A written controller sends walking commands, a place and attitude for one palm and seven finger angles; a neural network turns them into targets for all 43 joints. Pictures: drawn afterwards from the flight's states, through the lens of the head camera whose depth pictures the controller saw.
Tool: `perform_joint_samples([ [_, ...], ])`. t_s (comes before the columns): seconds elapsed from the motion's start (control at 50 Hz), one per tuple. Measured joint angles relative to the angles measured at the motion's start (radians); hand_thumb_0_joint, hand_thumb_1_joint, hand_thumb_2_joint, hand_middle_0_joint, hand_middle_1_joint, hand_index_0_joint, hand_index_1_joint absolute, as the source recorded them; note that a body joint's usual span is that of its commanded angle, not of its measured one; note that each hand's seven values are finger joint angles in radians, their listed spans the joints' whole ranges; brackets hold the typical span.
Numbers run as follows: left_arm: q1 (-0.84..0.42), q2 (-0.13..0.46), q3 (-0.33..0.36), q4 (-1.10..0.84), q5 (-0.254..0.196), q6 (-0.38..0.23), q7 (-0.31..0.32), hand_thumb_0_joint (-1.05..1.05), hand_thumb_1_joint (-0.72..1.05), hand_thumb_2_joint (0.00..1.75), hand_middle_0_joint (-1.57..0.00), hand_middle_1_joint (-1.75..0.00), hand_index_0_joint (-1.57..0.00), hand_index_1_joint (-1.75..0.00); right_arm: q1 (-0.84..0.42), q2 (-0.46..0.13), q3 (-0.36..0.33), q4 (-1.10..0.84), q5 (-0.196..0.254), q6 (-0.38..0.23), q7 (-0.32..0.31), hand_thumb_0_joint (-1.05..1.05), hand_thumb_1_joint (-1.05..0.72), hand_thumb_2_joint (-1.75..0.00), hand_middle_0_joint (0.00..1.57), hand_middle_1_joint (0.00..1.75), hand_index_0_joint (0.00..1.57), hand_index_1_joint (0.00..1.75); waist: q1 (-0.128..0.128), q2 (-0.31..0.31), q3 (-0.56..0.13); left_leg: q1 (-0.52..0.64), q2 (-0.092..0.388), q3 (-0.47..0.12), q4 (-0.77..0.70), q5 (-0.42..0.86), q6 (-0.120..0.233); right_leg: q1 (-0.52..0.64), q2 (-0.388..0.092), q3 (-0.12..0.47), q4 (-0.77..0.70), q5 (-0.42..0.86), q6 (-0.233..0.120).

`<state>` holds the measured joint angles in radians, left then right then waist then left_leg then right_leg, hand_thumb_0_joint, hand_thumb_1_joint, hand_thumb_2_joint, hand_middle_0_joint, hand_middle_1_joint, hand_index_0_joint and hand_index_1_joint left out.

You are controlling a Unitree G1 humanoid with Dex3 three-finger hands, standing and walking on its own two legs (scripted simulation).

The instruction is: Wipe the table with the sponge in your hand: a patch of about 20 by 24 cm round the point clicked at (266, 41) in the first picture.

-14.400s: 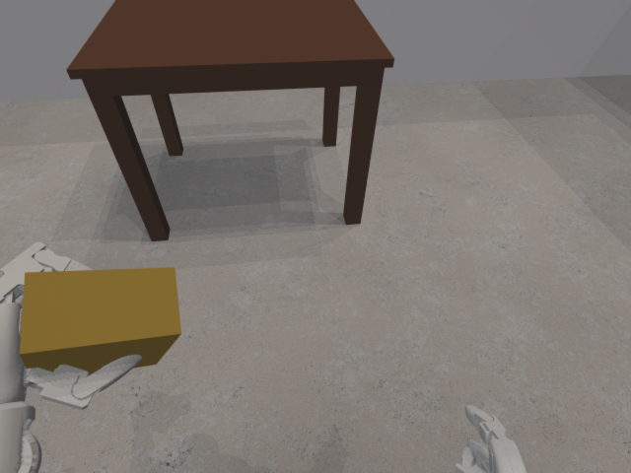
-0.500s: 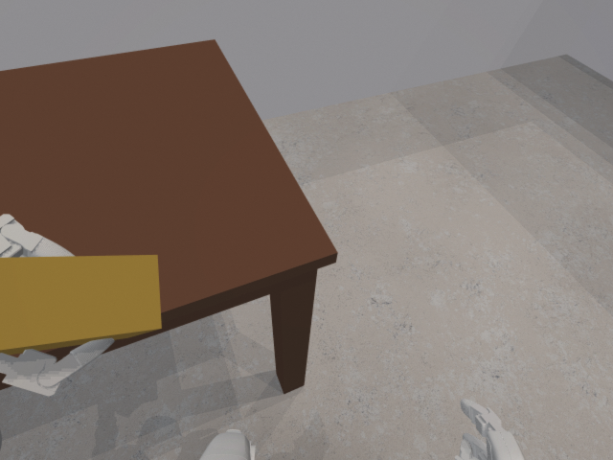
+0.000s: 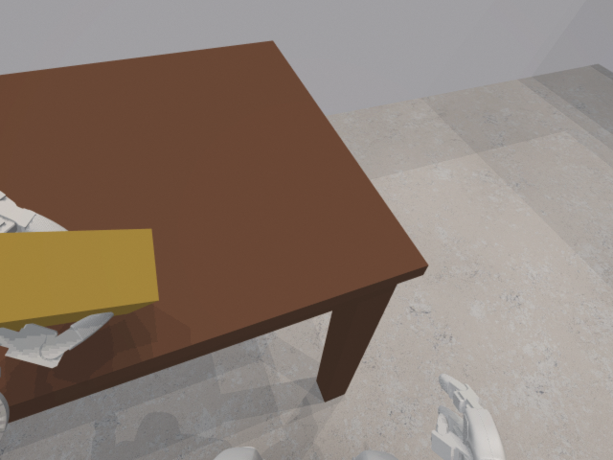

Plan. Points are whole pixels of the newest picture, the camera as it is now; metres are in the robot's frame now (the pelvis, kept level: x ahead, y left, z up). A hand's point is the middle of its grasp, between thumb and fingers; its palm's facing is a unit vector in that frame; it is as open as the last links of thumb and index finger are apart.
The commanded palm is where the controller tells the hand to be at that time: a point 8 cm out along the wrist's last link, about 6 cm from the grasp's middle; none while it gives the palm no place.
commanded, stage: shuffle to correct the standing spot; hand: left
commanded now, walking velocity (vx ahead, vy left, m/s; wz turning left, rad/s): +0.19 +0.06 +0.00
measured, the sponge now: (94, 280) +0.24 +0.23 +0.16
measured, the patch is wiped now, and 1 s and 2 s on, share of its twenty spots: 0.00 0.00 0.00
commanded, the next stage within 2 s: come to a stop and stand still in 0.04 s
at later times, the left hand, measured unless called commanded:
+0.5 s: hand (22, 241) +0.26 +0.29 +0.19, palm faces +0.37 -0.86 -0.36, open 10.1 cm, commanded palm +0.20 +0.33 +0.20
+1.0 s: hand (37, 253) +0.26 +0.28 +0.18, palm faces +0.30 -0.86 -0.41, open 10.1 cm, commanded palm +0.20 +0.32 +0.20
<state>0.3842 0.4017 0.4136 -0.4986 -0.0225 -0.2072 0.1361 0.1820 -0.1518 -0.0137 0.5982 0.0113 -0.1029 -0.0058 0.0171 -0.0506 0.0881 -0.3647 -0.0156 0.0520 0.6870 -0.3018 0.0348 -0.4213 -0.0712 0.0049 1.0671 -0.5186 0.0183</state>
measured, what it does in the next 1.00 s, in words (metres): steps on the spot: right foot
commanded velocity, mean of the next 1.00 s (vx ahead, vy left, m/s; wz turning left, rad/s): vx -0.01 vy -0.05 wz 0.00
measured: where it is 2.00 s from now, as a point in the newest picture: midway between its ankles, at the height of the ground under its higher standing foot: outside the picture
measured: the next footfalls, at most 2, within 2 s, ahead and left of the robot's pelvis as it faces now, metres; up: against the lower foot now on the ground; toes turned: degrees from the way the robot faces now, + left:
right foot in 0.14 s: +0.05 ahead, -0.06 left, +0.00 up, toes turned -2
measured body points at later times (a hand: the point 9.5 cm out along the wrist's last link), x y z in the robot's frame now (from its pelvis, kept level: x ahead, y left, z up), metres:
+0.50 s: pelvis +0.03 +0.05 +0.02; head +0.04 +0.08 +0.47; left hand +0.24 +0.34 +0.21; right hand +0.20 -0.18 -0.05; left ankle +0.07 +0.17 -0.72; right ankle +0.01 -0.06 -0.72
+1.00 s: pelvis +0.03 +0.05 +0.02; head +0.05 +0.06 +0.47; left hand +0.23 +0.33 +0.20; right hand +0.18 -0.20 -0.05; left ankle +0.07 +0.17 -0.72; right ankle +0.01 -0.06 -0.72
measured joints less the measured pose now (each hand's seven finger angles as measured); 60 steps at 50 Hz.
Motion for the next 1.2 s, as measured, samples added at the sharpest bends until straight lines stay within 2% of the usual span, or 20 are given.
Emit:
perform_joint_samples([
  [0.06, 0.016, -0.017, -0.01, -0.016, -0.001, 0.014, -0.001, -0.01, -0.5, 1.01, -0.74, -1.35, -0.75, -1.34, 0.013, 0.004, 0.013, 0.003, 0.001, -0.016, 0.006, 0.01, -0.9, -0.9, 0.2, 0.3, 0.2, 0.3, -0.011, 0.008, -0.017, 0.021, -0.006, 0.002, -0.065, 0.035, 0.008, 0.0, 0.034, -0.058, -0.062, 0.031, -0.01],
  [0.14, 0.075, -0.004, -0.026, -0.055, -0.005, 0.0, -0.007, -0.01, -0.5, 1.01, -0.74, -1.35, -0.75, -1.35, 0.038, -0.013, 0.031, -0.013, -0.001, -0.021, 0.002, 0.01, -0.9, -0.9, 0.21, 0.3, 0.2, 0.3, -0.019, 0.025, -0.052, 0.023, -0.018, 0.01, -0.087, 0.041, 0.013, 0.115, 0.067, -0.117, -0.413, 0.134, -0.025],
  [0.18, 0.083, 0.0, -0.033, -0.035, 0.0, -0.011, -0.012, -0.01, -0.5, 1.01, -0.74, -1.35, -0.75, -1.35, 0.038, -0.034, 0.028, -0.009, -0.007, -0.005, -0.006, 0.01, -0.9, -0.9, 0.21, 0.3, 0.2, 0.3, -0.023, 0.067, -0.063, 0.004, -0.007, -0.004, -0.033, -0.016, 0.008, 0.14, 0.086, -0.133, -0.468, 0.2, -0.07],
  [0.22, 0.079, -0.001, -0.038, -0.001, -0.007, -0.01, -0.016, -0.01, -0.5, 1.01, -0.74, -1.35, -0.75, -1.35, 0.042, -0.044, 0.015, 0.013, -0.003, 0.013, -0.007, 0.01, -0.9, -0.9, 0.21, 0.3, 0.2, 0.3, -0.01, 0.073, -0.076, -0.035, -0.012, -0.014, 0.104, -0.085, -0.014, 0.151, 0.084, -0.126, -0.477, 0.2, -0.085],
  [0.26, 0.073, -0.02, -0.037, 0.033, -0.013, -0.003, -0.01, -0.01, -0.5, 1.01, -0.74, -1.35, -0.75, -1.35, 0.044, -0.052, 0.013, 0.032, 0.001, 0.023, -0.007, 0.01, -0.9, -0.9, 0.21, 0.3, 0.2, 0.3, 0.003, 0.055, -0.08, -0.061, -0.012, -0.014, 0.204, -0.101, -0.029, 0.173, 0.073, -0.105, -0.509, 0.208, -0.081],
  [0.3, 0.06, -0.039, -0.038, 0.058, -0.01, 0.005, 0.002, -0.01, -0.5, 1.01, -0.74, -1.35, -0.75, -1.35, 0.05, -0.06, 0.017, 0.036, -0.003, 0.023, -0.013, 0.01, -0.9, -0.9, 0.2, 0.3, 0.2, 0.3, 0.005, 0.036, -0.076, -0.042, 0.006, -0.005, 0.144, -0.077, -0.032, 0.197, 0.059, -0.093, -0.537, 0.22, -0.067],
  [0.36, 0.041, -0.064, -0.056, 0.048, -0.009, 0.019, 0.014, -0.01, -0.5, 1.01, -0.74, -1.35, -0.75, -1.35, 0.052, -0.08, 0.012, 0.024, -0.011, 0.007, -0.026, 0.02, -0.9, -0.9, 0.2, 0.3, 0.2, 0.3, 0.0, 0.042, -0.057, 0.053, 0.04, -0.021, -0.096, 0.099, -0.026, 0.213, 0.059, -0.095, -0.511, 0.2, -0.045],
  [0.38, 0.034, -0.069, -0.066, 0.039, -0.009, 0.021, 0.014, -0.01, -0.5, 1.01, -0.74, -1.35, -0.75, -1.35, 0.048, -0.086, 0.004, 0.022, -0.01, 0.001, -0.031, 0.02, -0.9, -0.9, 0.2, 0.3, 0.2, 0.3, -0.003, 0.053, -0.051, 0.073, 0.048, -0.029, -0.121, 0.087, -0.026, 0.211, 0.065, -0.098, -0.488, 0.184, -0.038],
  [0.44, 0.017, -0.056, -0.075, 0.029, -0.008, 0.032, 0.004, -0.01, -0.5, 1.01, -0.74, -1.35, -0.75, -1.35, 0.017, -0.058, -0.004, 0.032, -0.006, 0.004, -0.041, 0.02, -0.9, -0.9, 0.2, 0.3, 0.2, 0.3, -0.001, 0.016, -0.034, 0.089, 0.031, -0.008, -0.114, 0.045, -0.025, 0.22, 0.048, -0.07, -0.482, 0.182, -0.024],
  [0.5, 0.019, -0.026, -0.062, 0.005, -0.007, 0.036, -0.004, -0.01, -0.5, 1.01, -0.74, -1.35, -0.75, -1.35, 0.003, -0.026, 0.009, 0.007, -0.012, -0.01, -0.038, 0.02, -0.91, -0.9, 0.2, 0.3, 0.2, 0.3, -0.008, 0.002, -0.029, 0.099, 0.03, -0.003, -0.154, 0.067, -0.024, 0.232, 0.052, -0.061, -0.529, 0.205, -0.022],
  [0.6, 0.049, 0.002, -0.039, -0.034, -0.015, 0.03, -0.011, -0.01, -0.5, 1.01, -0.74, -1.35, -0.75, -1.35, -0.008, 0.008, 0.036, -0.028, -0.014, -0.022, -0.021, 0.01, -0.9, -0.9, 0.2, 0.3, 0.2, 0.3, -0.013, 0.018, -0.034, 0.101, 0.05, -0.009, -0.21, 0.102, -0.031, 0.256, 0.077, -0.067, -0.636, 0.266, -0.026],
  [0.7, 0.083, -0.014, -0.055, -0.015, -0.027, 0.052, -0.015, -0.01, -0.5, 1.01, -0.74, -1.35, -0.75, -1.35, -0.009, 0.005, 0.049, -0.031, -0.009, -0.002, -0.023, 0.01, -0.9, -0.9, 0.21, 0.3, 0.2, 0.3, -0.005, 0.043, -0.051, 0.099, 0.061, -0.013, -0.237, 0.12, -0.037, 0.267, 0.09, -0.071, -0.69, 0.299, -0.032],
  [0.74, -0.025, 0.061, -0.068, 0.041, -0.024, 0.047, -0.04, -0.01, -0.5, 1.01, -0.74, -1.35, -0.75, -1.35, 0.03, -0.015, 0.067, -0.076, 0.024, 0.016, -0.069, 0.01, -0.9, -0.9, 0.21, 0.3, 0.2, 0.3, 0.025, 0.048, -0.027, 0.104, 0.057, -0.032, -0.23, 0.123, -0.038, 0.276, 0.088, -0.089, -0.675, 0.29, -0.031],
  [0.76, -0.086, 0.09, -0.049, 0.082, -0.021, 0.027, -0.046, -0.01, -0.5, 1.01, -0.74, -1.35, -0.75, -1.35, 0.035, -0.019, 0.068, -0.074, 0.021, 0.008, -0.072, 0.01, -0.9, -0.9, 0.21, 0.3, 0.2, 0.3, 0.036, 0.046, -0.022, 0.094, 0.056, -0.038, -0.22, 0.123, -0.04, 0.264, 0.086, -0.095, -0.655, 0.28, -0.036],
  [0.82, -0.176, 0.127, 0.035, 0.163, -0.03, -0.003, -0.034, -0.01, -0.5, 1.01, -0.74, -1.35, -0.75, -1.35, 0.025, -0.041, 0.076, -0.041, 0.003, -0.016, -0.041, 0.01, -0.9, -0.9, 0.21, 0.3, 0.2, 0.3, 0.043, 0.044, -0.029, 0.06, 0.066, -0.034, -0.193, 0.115, -0.045, 0.223, 0.095, -0.09, -0.621, 0.271, -0.051],
  [0.88, -0.128, 0.09, 0.055, 0.137, -0.043, -0.012, -0.021, -0.01, -0.5, 1.01, -0.73, -1.35, -0.75, -1.35, 0.04, -0.066, 0.063, -0.035, -0.001, -0.038, -0.014, 0.01, -0.9, -0.9, 0.21, 0.3, 0.2, 0.3, 0.026, 0.046, -0.043, 0.049, 0.069, -0.021, -0.181, 0.104, -0.044, 0.206, 0.096, -0.076, -0.607, 0.265, -0.049],
  [0.96, 0.017, 0.006, -0.033, 0.057, -0.028, -0.027, -0.034, -0.01, -0.5, 1.02, -0.73, -1.35, -0.75, -1.35, 0.066, -0.098, 0.037, -0.024, -0.007, -0.054, -0.01, 0.01, -0.9, -0.9, 0.21, 0.3, 0.2, 0.3, 0.005, 0.039, -0.048, 0.065, 0.06, -0.006, -0.184, 0.094, -0.036, 0.211, 0.085, -0.061, -0.595, 0.252, -0.038],
  [1.0, 0.06, -0.014, -0.076, 0.053, -0.017, -0.028, -0.047, -0.01, -0.5, 1.02, -0.73, -1.35, -0.75, -1.35, 0.075, -0.106, 0.024, -0.017, -0.01, -0.048, -0.017, 0.01, -0.9, -0.9, 0.21, 0.3, 0.2, 0.3, -0.003, 0.036, -0.045, 0.07, 0.055, -0.009, -0.183, 0.091, -0.033, 0.22, 0.08, -0.065, -0.599, 0.249, -0.034],
  [1.08, 0.068, 0.006, -0.091, 0.079, -0.007, -0.009, -0.046, -0.01, -0.5, 1.02, -0.73, -1.35, -0.75, -1.35, 0.074, -0.107, 0.01, -0.002, -0.011, -0.024, -0.03, 0.01, -0.9, -0.9, 0.2, 0.3, 0.2, 0.3, -0.008, 0.025, -0.031, 0.074, 0.048, -0.017, -0.181, 0.09, -0.028, 0.233, 0.075, -0.074, -0.607, 0.25, -0.029],
  [1.2, 0.041, 0.033, -0.039, 0.049, -0.02, 0.001, -0.023, -0.01, -0.5, 1.02, -0.73, -1.35, -0.75, -1.35, 0.056, -0.091, 0.011, -0.004, -0.004, -0.022, -0.024, 0.02, -0.9, -0.9, 0.2, 0.3, 0.2, 0.3, -0.002, 0.022, -0.014, 0.077, 0.037, -0.023, -0.18, 0.092, -0.017, 0.246, 0.065, -0.08, -0.619, 0.257, -0.018],
])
